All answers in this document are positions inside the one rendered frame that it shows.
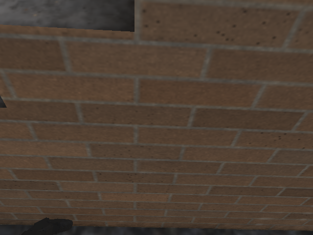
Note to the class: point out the robot left hand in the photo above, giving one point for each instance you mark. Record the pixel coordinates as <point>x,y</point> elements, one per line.
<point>47,226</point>

